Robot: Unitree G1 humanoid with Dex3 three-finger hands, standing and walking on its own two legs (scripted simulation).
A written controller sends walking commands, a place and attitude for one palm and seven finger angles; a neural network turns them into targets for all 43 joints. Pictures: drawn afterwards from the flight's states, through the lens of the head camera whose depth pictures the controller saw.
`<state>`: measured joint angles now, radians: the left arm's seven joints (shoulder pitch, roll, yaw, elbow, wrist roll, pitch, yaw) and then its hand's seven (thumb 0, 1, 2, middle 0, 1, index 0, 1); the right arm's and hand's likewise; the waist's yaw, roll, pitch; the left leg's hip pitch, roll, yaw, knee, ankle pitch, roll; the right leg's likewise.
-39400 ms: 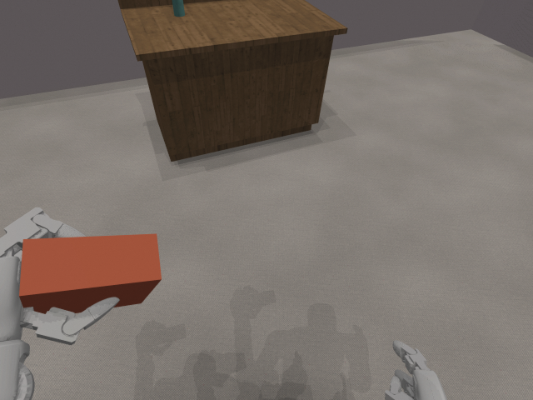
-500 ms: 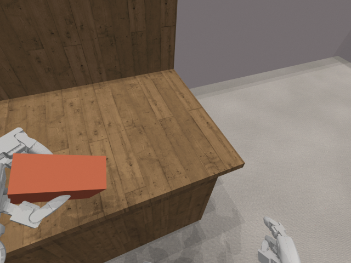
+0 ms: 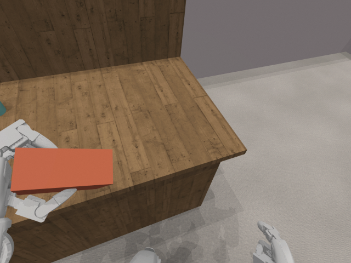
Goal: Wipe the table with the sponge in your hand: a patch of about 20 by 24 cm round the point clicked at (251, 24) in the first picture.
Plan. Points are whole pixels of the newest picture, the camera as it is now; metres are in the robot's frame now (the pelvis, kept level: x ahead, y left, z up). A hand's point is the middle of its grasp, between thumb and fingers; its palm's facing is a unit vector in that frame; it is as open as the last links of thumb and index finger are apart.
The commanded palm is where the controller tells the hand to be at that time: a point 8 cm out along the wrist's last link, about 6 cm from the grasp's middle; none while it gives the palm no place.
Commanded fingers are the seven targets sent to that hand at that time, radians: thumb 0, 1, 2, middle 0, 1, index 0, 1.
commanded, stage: step back with the hand held close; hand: left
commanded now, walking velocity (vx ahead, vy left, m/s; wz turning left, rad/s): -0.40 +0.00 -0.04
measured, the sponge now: (78, 172) +0.23 +0.20 +0.15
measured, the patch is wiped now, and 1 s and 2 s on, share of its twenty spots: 1.00 1.00 1.00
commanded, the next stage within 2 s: stop stepping back and stand still in 0.40 s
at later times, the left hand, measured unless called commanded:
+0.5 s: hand out of the picture +0.08 +0.22 +0.18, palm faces +0.34 -0.85 -0.40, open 9.6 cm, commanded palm +0.03 +0.26 +0.19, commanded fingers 0.00 0.10 1.30 -1.20 -1.60 -1.20 -1.60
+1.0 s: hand out of the picture -0.09 +0.22 +0.18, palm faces +0.41 -0.83 -0.38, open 9.6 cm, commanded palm -0.14 +0.26 +0.19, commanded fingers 0.00 0.10 1.30 -1.20 -1.60 -1.20 -1.60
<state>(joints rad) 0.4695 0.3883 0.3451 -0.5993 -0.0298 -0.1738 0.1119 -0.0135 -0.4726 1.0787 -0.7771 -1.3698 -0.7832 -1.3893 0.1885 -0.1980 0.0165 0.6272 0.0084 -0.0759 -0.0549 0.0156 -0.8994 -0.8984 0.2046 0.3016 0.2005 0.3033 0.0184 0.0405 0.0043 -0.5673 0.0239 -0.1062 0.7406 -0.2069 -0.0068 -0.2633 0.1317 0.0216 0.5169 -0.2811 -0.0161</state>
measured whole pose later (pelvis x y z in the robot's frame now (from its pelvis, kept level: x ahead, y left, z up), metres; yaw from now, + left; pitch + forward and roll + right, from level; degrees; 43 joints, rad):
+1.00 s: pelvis -0.29 -0.02 -0.01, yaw +2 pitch -1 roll +1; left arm 0.45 0.40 0.35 -0.45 -0.04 -0.14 0.10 -0.01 -0.47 1.08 -0.78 -1.37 -0.78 -1.39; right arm 0.33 -0.21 0.01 0.63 0.04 -0.12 -0.04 0.02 -0.90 -0.90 0.20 0.30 0.20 0.30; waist -0.02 -0.03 -0.09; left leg -0.24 0.05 -0.01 0.69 -0.44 -0.02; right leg -0.40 0.01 -0.08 0.69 -0.29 -0.01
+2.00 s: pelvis -0.39 -0.07 +0.01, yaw +4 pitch -1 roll -1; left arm 0.49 0.34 0.29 -0.52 -0.05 -0.14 0.14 -0.01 -0.47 1.08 -0.78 -1.37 -0.78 -1.39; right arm 0.23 -0.20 0.02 0.67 0.02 -0.09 -0.05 0.02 -0.90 -0.90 0.20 0.30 0.20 0.30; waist 0.00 -0.01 -0.03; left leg -0.33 0.02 -0.01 0.70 -0.36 0.04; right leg -0.32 0.00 -0.08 0.56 -0.23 -0.03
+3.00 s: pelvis -0.38 -0.04 +0.02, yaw +2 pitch -1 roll -1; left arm 0.48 0.34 0.28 -0.43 -0.05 -0.11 0.16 -0.01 -0.47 1.08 -0.78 -1.37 -0.78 -1.39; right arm 0.20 -0.21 0.03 0.62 0.01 -0.06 -0.08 0.02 -0.90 -0.90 0.20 0.30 0.20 0.30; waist 0.00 0.01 -0.04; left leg -0.21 0.01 0.03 0.47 -0.25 0.02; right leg -0.22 -0.01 -0.03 0.39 -0.16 0.02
